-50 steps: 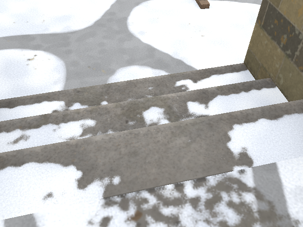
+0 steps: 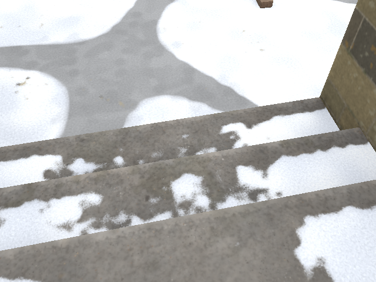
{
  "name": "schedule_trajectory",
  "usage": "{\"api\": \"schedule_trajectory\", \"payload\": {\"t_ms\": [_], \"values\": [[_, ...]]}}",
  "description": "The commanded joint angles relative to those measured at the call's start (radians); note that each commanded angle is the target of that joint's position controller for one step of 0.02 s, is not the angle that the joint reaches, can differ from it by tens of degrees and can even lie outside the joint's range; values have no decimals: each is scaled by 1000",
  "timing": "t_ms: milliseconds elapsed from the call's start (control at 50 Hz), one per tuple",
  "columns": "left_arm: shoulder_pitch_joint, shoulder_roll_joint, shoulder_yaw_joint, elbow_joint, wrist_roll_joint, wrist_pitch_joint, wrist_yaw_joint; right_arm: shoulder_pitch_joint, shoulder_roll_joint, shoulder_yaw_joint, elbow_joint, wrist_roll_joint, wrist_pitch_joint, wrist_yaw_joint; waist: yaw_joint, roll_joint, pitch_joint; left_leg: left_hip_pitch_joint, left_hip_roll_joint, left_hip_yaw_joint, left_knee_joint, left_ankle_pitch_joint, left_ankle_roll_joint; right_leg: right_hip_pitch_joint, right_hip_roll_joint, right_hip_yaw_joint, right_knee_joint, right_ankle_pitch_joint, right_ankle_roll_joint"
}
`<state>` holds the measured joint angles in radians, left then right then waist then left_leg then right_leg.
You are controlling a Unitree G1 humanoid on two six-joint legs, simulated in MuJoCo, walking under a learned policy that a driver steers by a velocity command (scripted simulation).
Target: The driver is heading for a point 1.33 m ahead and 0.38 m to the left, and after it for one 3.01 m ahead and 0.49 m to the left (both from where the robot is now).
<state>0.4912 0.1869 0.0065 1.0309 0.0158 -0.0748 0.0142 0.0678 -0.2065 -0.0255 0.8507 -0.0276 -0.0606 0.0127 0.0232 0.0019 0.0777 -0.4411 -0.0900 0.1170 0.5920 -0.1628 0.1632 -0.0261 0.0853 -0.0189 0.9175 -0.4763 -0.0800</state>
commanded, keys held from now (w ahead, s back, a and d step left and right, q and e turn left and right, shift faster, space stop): w+q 0.92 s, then w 0.08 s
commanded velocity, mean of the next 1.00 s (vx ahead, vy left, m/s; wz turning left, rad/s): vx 0.50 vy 0.00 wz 0.50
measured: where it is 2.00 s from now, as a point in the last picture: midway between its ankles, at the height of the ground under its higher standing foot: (123, 183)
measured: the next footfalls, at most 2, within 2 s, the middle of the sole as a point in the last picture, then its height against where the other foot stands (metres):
right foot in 0.50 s outside the picture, level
left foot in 1.02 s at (149, 252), level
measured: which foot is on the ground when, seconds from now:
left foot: down 0.00-0.52, up 0.54-1.00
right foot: up 0.00-0.48, down 0.50-1.00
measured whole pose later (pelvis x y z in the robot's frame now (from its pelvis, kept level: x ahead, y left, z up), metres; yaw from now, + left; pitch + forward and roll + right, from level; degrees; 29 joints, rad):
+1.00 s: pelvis +0.47 +0.05 +0.01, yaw +33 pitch +1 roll -2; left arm 0.43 0.24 0.03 0.89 0.02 -0.05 0.02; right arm 0.05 -0.23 -0.03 0.66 -0.04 0.01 0.05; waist 0.07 0.02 0.05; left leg -0.50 0.00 0.07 0.66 -0.22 0.13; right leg 0.02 -0.02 -0.27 0.39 -0.41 0.01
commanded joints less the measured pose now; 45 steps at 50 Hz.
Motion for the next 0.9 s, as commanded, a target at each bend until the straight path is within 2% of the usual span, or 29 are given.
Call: {"api": "schedule_trajectory", "payload": {"t_ms": [20, 40, 60, 80, 100, 140, 160, 200, 260, 320, 380, 420, 440, 460, 480, 500, 520, 540, 560, 580, 600, 620, 660, 700, 760, 800, 840, 900], "values": [[-47, 147, 33, -126, 13, -22, -6, 257, -166, -57, 58, 33, 14, 1, -84, 58, -121, 559, 409, -734, -352, -227, 241, -658, -79, 82, 498, 111, -12], [-114, 155, 37, -145, 16, -30, -10, 207, -117, -47, 53, 28, 10, 4, -62, 0, -44, 424, 369, -653, -391, -162, 207, -625, -107, 75, 429, 161, -12], [-131, 143, 38, -150, 18, -26, -12, 199, -95, -39, 60, 19, 2, 1, -27, -33, -10, 329, 326, -582, -403, -47, 177, -575, -132, 81, 373, 178, 0], [-124, 122, 34, -158, 25, -11, -15, 207, -89, -35, 69, 18, -6, -5, 5, -34, -11, 257, 290, -522, -412, 22, 158, -518, -148, 83, 319, 178, 18], [-122, 101, 31, -164, 27, 3, -18, 222, -96, -34, 77, 18, -14, -8, 20, -21, -17, 222, 267, -478, -415, 81, 146, -486, -155, 76, 268, 172, 35], [-153, 85, 27, -184, 29, 20, -21, 258, -129, -41, 84, 19, -24, -11, 26, -7, -23, 177, 235, -417, -424, 139, 141, -476, -160, 49, 179, 193, 61], [-197, 88, 27, -202, 29, 25, -22, 273, -142, -43, 83, 20, -23, -13, 19, 6, -12, 159, 222, -402, -437, 129, 136, -493, -165, 36, 131, 232, 74], [-320, 97, 27, -250, 26, 31, -21, 321, -144, -42, 86, 24, -19, -14, -14, 23, 19, 166, 209, -404, -456, 118, 116, -554, -173, 25, 21, 332, 97], [-441, 105, 26, -293, 23, 36, -25, 396, -142, -43, 88, 25, -13, -12, -65, 46, 3, 253, 192, -411, -424, 175, 72, -604, -161, 25, -104, 461, 111], [-536, 110, 22, -331, 18, 38, -28, 460, -152, -46, 84, 21, -9, -17, -105, 58, -13, 359, 196, -434, -370, 261, 64, -644, -136, 27, -170, 473, 117], [-618, 108, 15, -374, 12, 30, -31, 491, -162, -48, 74, 8, -1, -23, -130, 73, -13, 439, 206, -465, -301, 367, 72, -653, -104, 25, -240, 412, 114], [-619, 119, 14, -391, 2, 20, -32, 482, -175, -54, 63, 8, 2, -32, -119, 88, -18, 453, 217, -489, -256, 409, 62, -592, -88, 35, -313, 385, 100], [-583, 129, 17, -389, -1, 15, -30, 455, -185, -58, 52, 8, 4, -36, -95, 95, -26, 431, 215, -495, -230, 429, 46, -513, -76, 39, -357, 359, 89], [-509, 143, 23, -372, -2, 8, -26, 415, -200, -63, 38, 9, 3, -37, -56, 104, -48, 386, 204, -495, -183, 477, 24, -382, -55, 36, -402, 322, 73], [-383, 166, 34, -336, -2, 0, -17, 383, -212, -66, 28, 14, -1, -31, 4, 82, -104, 342, 169, -483, -71, 520, 1, -204, -34, 28, -460, 330, 52], [-228, 218, 53, -303, 12, -15, -4, 365, -196, -64, 14, 27, -11, -21, 75, 19, -198, 238, 107, -429, 137, 423, -26, 28, -123, 106, -485, 316, 14], [-48, 303, 71, -297, 34, -16, 15, 387, -112, -45, -28, 36, -19, -21, 113, -123, -373, 92, 44, -322, 433, -10, -41, 265, -414, 377, -487, 153, -26], [-107, 341, 84, -299, 26, 3, 14, 470, -113, -48, -63, 50, -15, -21, 29, -333, -413, -176, -55, -235, 615, -418, -62, 342, -550, 805, -631, 52, -142], [-183, 242, 73, -316, 21, 14, 10, 448, -175, -56, -25, 16, 5, -29, 7, -143, -249, -264, 43, -238, 708, -333, -61, 203, -519, 735, -638, -49, -145], [-233, 163, 56, -324, 15, 11, 4, 366, -169, -60, -33, 8, 10, -17, 14, -43, -139, -257, 68, -226, 701, -243, -67, 86, -455, 561, -646, 43, -125], [-252, 137, 49, -315, 17, 6, -1, 343, -140, -58, -45, 12, 14, -9, -11, -27, -78, -219, 98, -222, 661, -190, -76, -19, -409, 419, -669, 229, -101], [-244, 128, 46, -301, 13, -3, -1, 334, -131, -58, -53, 4, 26, -2, -28, -67, -64, -185, 123, -217, 621, -173, -84, -74, -372, 325, -679, 340, -80], [-210, 127, 48, -277, 4, -23, -6, 337, -119, -58, -62, -3, 51, 8, -46, -103, -73, -143, 126, -198, 608, -153, -95, -118, -340, 210, -683, 530, -62], [-177, 137, 52, -258, -4, -34, -11, 285, -111, -56, -93, -1, 66, 17, -51, -101, -75, -188, 128, -193, 590, -99, -100, -99, -339, 136, -692, 653, -70], [-135, 143, 54, -239, -3, -29, -13, 180, -100, -48, -143, -1, 73, 25, -40, -89, -54, -263, 140, -182, 516, 19, -109, -83, -334, 46, -709, 685, -73], [-124, 142, 51, -231, -3, -26, -10, 116, -91, -39, -173, 1, 68, 30, -33, -89, -32, -245, 141, -162, 392, 115, -103, -103, -314, -19, -722, 669, -62], [-127, 162, 50, -226, -8, -22, -5, 31, -77, -27, -207, 0, 60, 45, -19, -85, -10, -170, 134, -116, 227, 190, -93, -138, -292, -82, -724, 670, -48], [-71, 204, 60, -205, 4, -10, 3, -28, -85, -23, -236, -9, 64, 54, 7, -98, -17, -123, 127, -51, 196, 92, -74, -68, -334, -115, -681, 713, -56]]}}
